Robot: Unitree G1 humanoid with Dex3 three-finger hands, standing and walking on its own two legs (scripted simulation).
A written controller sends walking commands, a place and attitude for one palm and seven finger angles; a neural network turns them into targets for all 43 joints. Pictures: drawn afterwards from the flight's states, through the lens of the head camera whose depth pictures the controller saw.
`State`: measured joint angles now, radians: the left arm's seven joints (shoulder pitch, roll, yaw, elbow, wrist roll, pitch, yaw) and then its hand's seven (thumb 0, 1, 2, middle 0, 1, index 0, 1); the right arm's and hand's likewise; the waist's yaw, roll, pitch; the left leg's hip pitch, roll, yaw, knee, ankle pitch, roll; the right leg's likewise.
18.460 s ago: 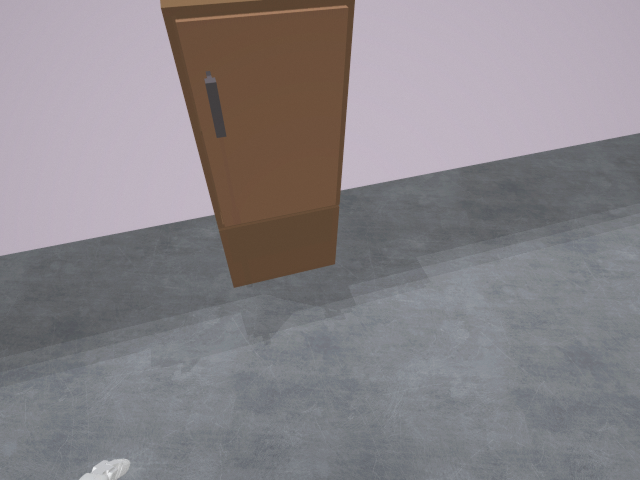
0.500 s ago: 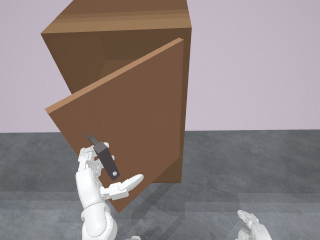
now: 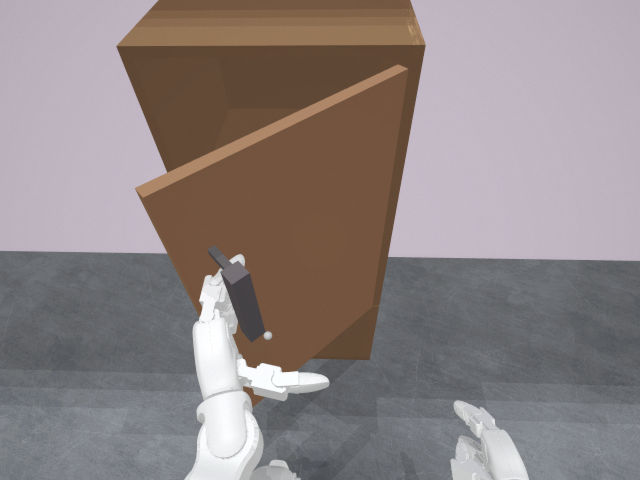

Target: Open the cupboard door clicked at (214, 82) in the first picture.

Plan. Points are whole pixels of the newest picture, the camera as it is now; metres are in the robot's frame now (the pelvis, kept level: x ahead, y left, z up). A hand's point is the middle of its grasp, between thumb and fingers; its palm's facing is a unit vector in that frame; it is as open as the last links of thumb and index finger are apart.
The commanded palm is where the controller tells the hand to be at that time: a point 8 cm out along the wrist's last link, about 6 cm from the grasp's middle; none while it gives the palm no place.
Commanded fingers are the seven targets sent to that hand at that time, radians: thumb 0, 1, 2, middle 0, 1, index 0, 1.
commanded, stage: slide the hand sideways off the handle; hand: left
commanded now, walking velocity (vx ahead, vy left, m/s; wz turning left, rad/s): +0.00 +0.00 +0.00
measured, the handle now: (235, 294) +0.33 +0.13 +0.07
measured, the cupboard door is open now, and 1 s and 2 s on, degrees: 43 48 48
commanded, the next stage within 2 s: draw the hand back to the body in 1.14 s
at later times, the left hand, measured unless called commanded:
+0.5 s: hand (246, 382) +0.22 +0.09 +0.07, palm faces -0.06 -1.00 +0.02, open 16.1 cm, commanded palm +0.20 +0.15 +0.07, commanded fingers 0.00 -0.50 0.30 -0.15 -0.30 -0.15 -0.30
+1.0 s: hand (193, 413) +0.19 +0.14 +0.07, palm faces +0.05 -1.00 -0.01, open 16.1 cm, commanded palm +0.15 +0.20 +0.07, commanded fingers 0.00 -0.50 0.30 -0.15 -0.30 -0.15 -0.30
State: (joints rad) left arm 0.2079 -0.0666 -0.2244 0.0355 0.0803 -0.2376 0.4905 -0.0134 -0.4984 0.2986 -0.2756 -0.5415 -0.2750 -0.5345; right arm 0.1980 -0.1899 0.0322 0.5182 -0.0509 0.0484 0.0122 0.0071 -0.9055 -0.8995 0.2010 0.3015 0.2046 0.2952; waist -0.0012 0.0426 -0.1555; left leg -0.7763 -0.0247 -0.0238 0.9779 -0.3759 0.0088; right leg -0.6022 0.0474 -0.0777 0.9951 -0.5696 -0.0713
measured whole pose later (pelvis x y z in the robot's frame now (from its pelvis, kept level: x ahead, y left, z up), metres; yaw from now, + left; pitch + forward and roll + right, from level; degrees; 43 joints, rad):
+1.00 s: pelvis +0.00 +0.02 -0.01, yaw -2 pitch +10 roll -2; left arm 0.64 0.14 -0.08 -0.28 -0.14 -0.35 0.02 -0.01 -0.50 0.30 -0.19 -0.31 -0.20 -0.32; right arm 0.26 -0.22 0.02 0.37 0.00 0.03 0.00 0.01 -0.90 -0.90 0.20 0.30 0.21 0.30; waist 0.00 0.05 -0.14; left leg -0.82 0.00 -0.01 1.06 -0.42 0.03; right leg -0.64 0.06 -0.06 1.04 -0.59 -0.05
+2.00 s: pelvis +0.01 +0.05 +0.04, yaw -2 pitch +3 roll -3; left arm 0.65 0.32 0.11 -0.49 -0.08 -0.05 0.11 -0.01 -0.16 0.44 -0.16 -0.30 -0.17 -0.30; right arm 0.27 -0.21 0.07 0.44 0.03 -0.04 -0.10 0.01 -0.90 -0.90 0.20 0.30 0.21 0.30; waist 0.05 0.06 -0.10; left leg -0.50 -0.03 0.01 0.76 -0.30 0.07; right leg -0.31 0.04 -0.03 0.70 -0.43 -0.01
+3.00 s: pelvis +0.03 +0.01 +0.07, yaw -2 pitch -2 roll +0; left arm 0.48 0.35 0.35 -0.39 -0.09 -0.08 0.10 0.01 0.89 0.90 -0.21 -0.30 -0.21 -0.30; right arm 0.18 -0.24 0.02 0.60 0.01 -0.04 -0.08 0.01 -0.90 -0.90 0.20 0.30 0.21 0.30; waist 0.06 0.06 0.01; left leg -0.21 -0.01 0.01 0.45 -0.19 0.03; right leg -0.02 0.06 -0.01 0.36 -0.30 -0.05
